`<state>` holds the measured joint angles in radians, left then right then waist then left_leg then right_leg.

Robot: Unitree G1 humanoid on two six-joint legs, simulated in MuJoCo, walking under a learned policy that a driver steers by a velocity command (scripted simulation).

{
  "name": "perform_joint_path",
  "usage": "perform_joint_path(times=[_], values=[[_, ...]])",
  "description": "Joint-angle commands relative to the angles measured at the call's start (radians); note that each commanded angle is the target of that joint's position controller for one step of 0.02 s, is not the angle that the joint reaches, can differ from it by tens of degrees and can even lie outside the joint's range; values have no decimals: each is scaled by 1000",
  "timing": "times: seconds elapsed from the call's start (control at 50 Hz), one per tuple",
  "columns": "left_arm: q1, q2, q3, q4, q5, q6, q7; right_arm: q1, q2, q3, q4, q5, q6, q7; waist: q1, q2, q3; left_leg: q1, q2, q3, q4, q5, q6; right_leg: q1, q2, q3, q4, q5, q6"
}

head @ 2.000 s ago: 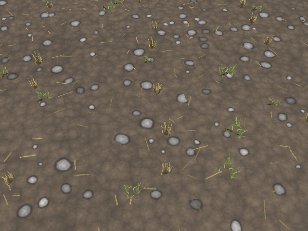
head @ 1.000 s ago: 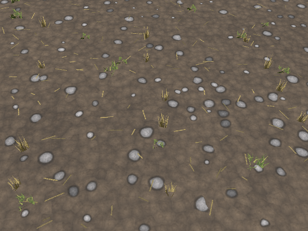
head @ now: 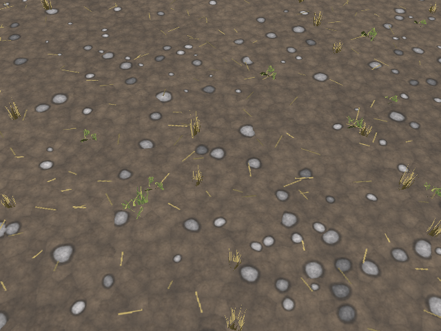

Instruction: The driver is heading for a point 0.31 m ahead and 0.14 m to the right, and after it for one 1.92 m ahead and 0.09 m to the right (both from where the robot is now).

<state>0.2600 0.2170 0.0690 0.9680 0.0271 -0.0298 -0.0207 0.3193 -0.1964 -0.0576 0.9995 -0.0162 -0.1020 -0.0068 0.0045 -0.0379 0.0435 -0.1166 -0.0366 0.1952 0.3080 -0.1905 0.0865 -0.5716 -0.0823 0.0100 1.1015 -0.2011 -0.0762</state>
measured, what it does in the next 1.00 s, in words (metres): walks ahead: right foot, then left foot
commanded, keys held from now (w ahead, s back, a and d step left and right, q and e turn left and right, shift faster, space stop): e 0.58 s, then q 0.28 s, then w+q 0.14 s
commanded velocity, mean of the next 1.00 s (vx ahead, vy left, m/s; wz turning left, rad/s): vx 0.12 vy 0.00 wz -0.28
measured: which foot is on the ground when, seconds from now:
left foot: down 0.00-0.24, up 0.26-0.80, down 0.82-1.00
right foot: up 0.00-0.24, down 0.26-0.84, up 0.86-1.00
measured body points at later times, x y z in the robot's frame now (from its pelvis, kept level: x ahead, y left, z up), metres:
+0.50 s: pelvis +0.14 -0.03 -0.01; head +0.18 -0.06 +0.44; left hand +0.29 +0.22 -0.13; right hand +0.20 -0.31 -0.15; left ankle +0.19 +0.13 -0.67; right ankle +0.21 -0.09 -0.75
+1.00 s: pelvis +0.18 +0.01 +0.00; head +0.20 +0.02 +0.45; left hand +0.37 +0.22 -0.13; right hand +0.16 -0.26 -0.12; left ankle +0.20 +0.11 -0.75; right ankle +0.15 -0.10 -0.71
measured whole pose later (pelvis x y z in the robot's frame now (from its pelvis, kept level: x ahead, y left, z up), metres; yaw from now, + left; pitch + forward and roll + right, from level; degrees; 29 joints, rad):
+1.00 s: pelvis +0.18 +0.01 +0.00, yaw -14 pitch +1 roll -1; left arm 0.17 0.25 0.04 0.83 0.03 0.00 0.00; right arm 0.33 -0.22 -0.05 0.86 -0.02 0.01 -0.01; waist -0.03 -0.01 -0.02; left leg -0.18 -0.05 -0.12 0.39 -0.23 0.05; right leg -0.35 0.07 0.03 0.71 -0.36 -0.02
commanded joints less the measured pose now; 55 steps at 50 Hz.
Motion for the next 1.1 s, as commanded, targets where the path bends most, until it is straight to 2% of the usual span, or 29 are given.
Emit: perform_joint_path(times=[0.02, 0.08, 0.14, 0.2, 0.24, 0.26, 0.28, 0.3, 0.32, 0.34, 0.36, 0.38, 0.4, 0.44, 0.48, 0.58, 0.66, 0.74, 0.8, 0.82, 0.84, 0.86, 0.88, 0.9, 0.92, 0.94, 1.0, 1.06, 1.1], values=[[21, 5, 1, -47, 1, 11, -7, 22, -84, -7, -39, 2, -22, -9, 34, 98, 42, -36, 270, -80, -130, 530, 45, -51, -14, -24, -63, 95, 20], [-80, -19, -16, -88, -4, 6, -12, 26, -93, -3, -40, 7, -14, -21, 16, 127, 40, -39, 234, 22, -74, 672, 26, 27, 23, -99, -300, 190, 24], [-122, -12, -21, -113, 4, 7, -14, 68, -119, -9, -30, 8, 0, -34, -8, 140, 8, 56, 258, 46, -2, 748, 27, 73, 59, -148, -421, 205, 7], [-47, 33, -6, -111, 16, 3, -11, 48, -144, -22, -39, 8, 20, -48, 27, 164, -42, 117, 293, 47, 169, 894, 28, 160, 106, -159, -465, 72, -41], [82, 67, 13, -81, 23, -15, -1, 22, -161, -32, -57, 11, 39, -46, 86, 117, -119, 104, 284, 54, 457, 790, 1, 307, 143, -145, -604, 111, -85], [140, 144, 35, -79, 28, -30, 10, 36, -171, -37, -77, 16, 43, -40, 120, 9, -179, -36, 227, 62, 724, 465, -48, 471, 34, 2, -664, 477, -131], [108, 262, 66, -94, 14, -22, 20, 121, -65, -20, -122, 16, 54, -30, 24, -179, -253, -362, 27, 29, 1057, -477, -100, 709, -264, 366, -560, 1178, -302], [153, 271, 70, -109, -34, -3, 20, 94, -97, -19, -135, 0, 68, -24, 70, -72, -375, -410, 21, -184, 1122, -468, -108, 709, -301, 502, -649, 1033, -391], [70, 225, 62, -127, -34, 12, 28, 40, -91, -17, -147, 3, 76, -24, 47, -16, -259, -462, 61, -212, 1123, -396, -110, 599, -276, 439, -699, 767, -373], [-3, 161, 44, -142, -32, 23, 33, -15, -93, -17, -155, -1, 75, -25, 28, 32, -137, -482, 88, -218, 1046, -322, -110, 469, -217, 378, -755, 594, -321], [-36, 125, 33, -147, -30, 28, 38, -42, -108, -23, -165, -11, 80, -28, 7, 38, -82, -472, 104, -222, 967, -271, -113, 402, -159, 332, -781, 512, -266], [-51, 106, 27, -153, -30, 31, 41, -24, -113, -26, -166, -22, 93, -29, -12, 20, -79, -431, 107, -223, 915, -238, -118, 352, -116, 289, -796, 474, -236], [-49, 111, 27, -156, -22, 28, 39, -11, -106, -25, -164, -26, 108, -29, -19, 13, -96, -400, 95, -219, 891, -216, -120, 330, -96, 273, -799, 466, -218], [-37, 149, 36, -162, -15, 20, 31, -7, -91, -20, -172, -18, 125, -27, -24, 11, -131, -386, 83, -221, 849, -193, -126, 331, -73, 269, -798, 457, -197], [-28, 173, 44, -171, -15, 21, 29, -41, -97, -21, -191, -16, 135, -27, -14, -8, -140, -407, 82, -232, 801, -173, -133, 339, -59, 292, -811, 339, -172], [-4, 191, 51, -190, -14, 45, 31, -147, -127, -25, -243, -12, 149, -30, 27, -62, -110, -464, 71, -261, 682, -160, -148, 365, -38, 400, -864, -61, -135], [-3, 157, 35, -189, -1, 43, 34, -121, -114, -15, -232, -4, 142, -30, 34, -72, -121, -387, 69, -241, 586, -179, -126, 378, -55, 381, -876, -76, -137], [-24, 115, 4, -170, 13, 44, 35, -72, -97, 2, -206, 7, 136, -21, 28, -76, -113, -188, 46, -208, 391, -230, -84, 314, -62, 343, -883, -95, -133], [-21, 151, 3, -150, -5, 52, 48, -17, -103, 6, -182, 9, 125, -21, -6, -29, -53, -37, 17, -199, 75, -82, -37, 254, -54, 318, -830, -94, -79], [-15, 147, 1, -153, -9, 50, 52, -37, -133, 4, -196, -1, 114, -23, 11, 25, -36, -31, 80, -308, 3, -63, -15, 238, -28, 296, -777, -75, -37], [-9, 118, -6, -172, -22, 45, 53, -54, -205, -5, -222, -11, 104, -21, 33, 157, -65, -38, 249, -535, -72, -39, 34, 215, 58, 189, -646, -104, 7], [-71, 127, -2, -183, -22, 43, 53, -102, -219, -7, -221, -5, 98, -9, 43, 204, 21, -183, 329, -630, -90, 94, 93, 222, 150, 71, -618, -112, 33], [-76, 117, -8, -182, -5, 38, 49, -109, -196, -6, -225, -3, 90, -2, 34, 214, -4, -192, 318, -638, -103, 23, 106, 274, 139, 59, -559, -123, 39], [-100, 115, -8, -189, -3, 32, 44, -90, -201, -14, -216, -1, 90, 0, 16, 224, -7, -161, 281, -627, -114, -126, 99, 243, 155, 38, -512, -135, 40], [-129, 134, -2, -200, 0, 27, 36, -48, -227, -29, -205, -4, 98, 0, -10, 228, 8, -116, 254, -638, -133, -276, 104, 169, 166, 19, -436, -170, 44], [-150, 148, 4, -214, 8, 23, 26, -5, -233, -35, -193, -5, 102, -2, -28, 222, 28, -72, 250, -666, -148, -343, 121, 90, 157, 21, -366, -196, 50], [-173, 118, -6, -229, 1, 3, 12, 46, -214, -44, -181, 0, 102, -2, -45, 166, 19, 51, 217, -667, -137, -298, 146, -18, 131, 25, -330, -191, 81], [-218, 104, -15, -255, -5, -18, 7, 68, -224, -59, -178, -3, 94, 3, -65, 172, -15, 79, 185, -655, -97, -209, 155, 20, 136, 10, -412, -213, 92], [-216, 106, -19, -270, -12, -25, 9, 59, -237, -69, -185, -4, 92, 9, -59, 186, -30, 37, 172, -665, -71, -185, 151, 105, 147, 8, -503, -229, 83]])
